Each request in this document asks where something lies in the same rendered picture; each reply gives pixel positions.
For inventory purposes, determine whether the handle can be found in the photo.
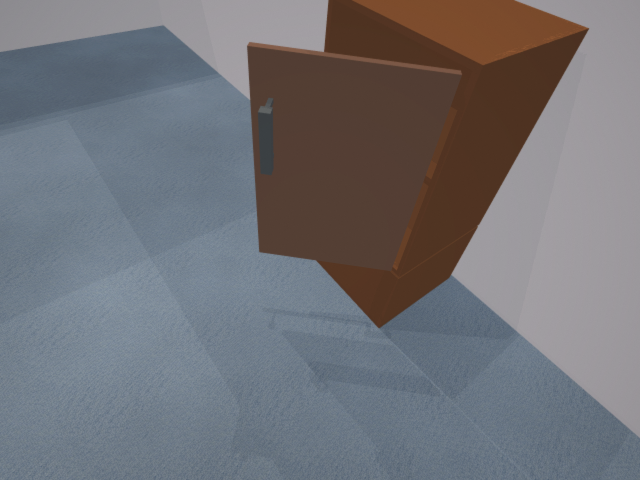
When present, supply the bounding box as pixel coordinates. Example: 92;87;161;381
258;98;274;175

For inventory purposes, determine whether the cupboard door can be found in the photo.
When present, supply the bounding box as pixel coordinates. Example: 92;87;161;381
247;42;462;271

